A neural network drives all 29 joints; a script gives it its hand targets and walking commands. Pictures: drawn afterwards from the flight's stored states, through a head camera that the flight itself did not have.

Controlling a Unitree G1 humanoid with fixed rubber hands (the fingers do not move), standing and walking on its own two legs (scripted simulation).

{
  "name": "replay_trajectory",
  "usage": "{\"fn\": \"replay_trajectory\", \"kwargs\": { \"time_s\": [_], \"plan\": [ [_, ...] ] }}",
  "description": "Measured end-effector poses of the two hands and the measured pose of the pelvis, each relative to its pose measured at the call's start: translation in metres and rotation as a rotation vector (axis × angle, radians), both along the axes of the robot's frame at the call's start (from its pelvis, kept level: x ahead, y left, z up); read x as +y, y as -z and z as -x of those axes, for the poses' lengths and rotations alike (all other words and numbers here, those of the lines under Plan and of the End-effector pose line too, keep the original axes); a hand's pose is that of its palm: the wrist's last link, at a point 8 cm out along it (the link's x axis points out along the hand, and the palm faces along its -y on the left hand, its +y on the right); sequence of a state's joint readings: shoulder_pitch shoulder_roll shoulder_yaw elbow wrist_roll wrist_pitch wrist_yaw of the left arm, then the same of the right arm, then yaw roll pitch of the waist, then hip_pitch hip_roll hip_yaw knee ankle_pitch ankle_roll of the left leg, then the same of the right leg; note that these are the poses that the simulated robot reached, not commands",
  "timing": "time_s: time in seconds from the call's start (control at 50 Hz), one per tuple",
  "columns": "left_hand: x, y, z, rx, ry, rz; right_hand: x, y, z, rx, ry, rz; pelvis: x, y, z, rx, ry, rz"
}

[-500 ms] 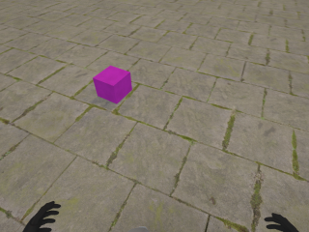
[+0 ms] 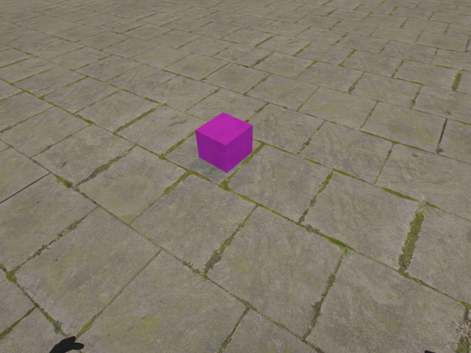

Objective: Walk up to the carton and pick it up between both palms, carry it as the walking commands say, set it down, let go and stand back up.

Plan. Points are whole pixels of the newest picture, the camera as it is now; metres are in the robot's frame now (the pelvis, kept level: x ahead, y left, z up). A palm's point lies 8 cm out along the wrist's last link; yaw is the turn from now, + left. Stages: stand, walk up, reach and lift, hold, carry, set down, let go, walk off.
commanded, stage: walk up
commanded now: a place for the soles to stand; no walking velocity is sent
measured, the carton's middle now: (225, 141) +1.49 +0.14 -0.63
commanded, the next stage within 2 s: none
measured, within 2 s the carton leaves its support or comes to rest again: neither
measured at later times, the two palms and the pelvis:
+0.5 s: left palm (128, 269) +0.30 +0.25 -0.05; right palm (456, 298) +0.26 -0.39 -0.08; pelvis +0.18 -0.07 +0.01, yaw +1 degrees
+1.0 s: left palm (136, 225) +0.42 +0.27 -0.07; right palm (412, 227) +0.42 -0.37 -0.07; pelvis +0.33 -0.05 +0.00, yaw +6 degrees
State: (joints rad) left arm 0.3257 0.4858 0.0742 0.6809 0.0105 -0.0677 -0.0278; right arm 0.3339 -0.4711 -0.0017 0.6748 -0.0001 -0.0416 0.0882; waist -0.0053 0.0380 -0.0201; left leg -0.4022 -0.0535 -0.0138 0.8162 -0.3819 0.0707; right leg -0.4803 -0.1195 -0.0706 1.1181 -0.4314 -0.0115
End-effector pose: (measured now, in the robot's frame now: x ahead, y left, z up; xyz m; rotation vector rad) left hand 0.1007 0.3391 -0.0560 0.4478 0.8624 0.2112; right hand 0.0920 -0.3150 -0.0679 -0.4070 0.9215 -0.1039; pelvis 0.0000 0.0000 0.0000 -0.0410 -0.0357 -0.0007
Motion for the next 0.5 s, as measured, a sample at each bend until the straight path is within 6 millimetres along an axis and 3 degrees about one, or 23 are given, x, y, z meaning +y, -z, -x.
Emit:
{"fn": "replay_trajectory", "kwargs": {
  "time_s": [0.1, 0.24, 0.32, 0.42, 0.5],
  "plan": [
    [-0.006, -0.002, -0.037, -0.009, 0.013, 0.04, -0.007, -0.021, -0.017, 0.009, 0.018, 0.051, -0.001, -0.012, -0.032, -0.01, 0.002, -0.007],
    [-0.028, 0.001, -0.088, 0.005, 0.019, 0.069, -0.029, -0.039, -0.062, 0.0, 0.028, 0.092, -0.018, -0.02, -0.082, -0.01, 0.009, -0.034],
    [-0.045, 0.0, -0.128, 0.006, 0.03, 0.06, -0.045, -0.03, -0.09, 0.02, 0.033, 0.082, -0.033, -0.017, -0.112, 0.005, 0.013, -0.055],
    [-0.072, -0.002, -0.185, -0.019, 0.051, 0.023, -0.07, -0.002, -0.132, 0.053, 0.037, 0.042, -0.061, -0.004, -0.158, 0.015, 0.016, -0.092],
    [-0.089, -0.01, -0.197, -0.032, 0.005, 0.015, -0.073, 0.012, -0.168, 0.072, -0.005, -0.003, -0.074, -0.006, -0.183, -0.002, -0.024, -0.074]
  ]
}}
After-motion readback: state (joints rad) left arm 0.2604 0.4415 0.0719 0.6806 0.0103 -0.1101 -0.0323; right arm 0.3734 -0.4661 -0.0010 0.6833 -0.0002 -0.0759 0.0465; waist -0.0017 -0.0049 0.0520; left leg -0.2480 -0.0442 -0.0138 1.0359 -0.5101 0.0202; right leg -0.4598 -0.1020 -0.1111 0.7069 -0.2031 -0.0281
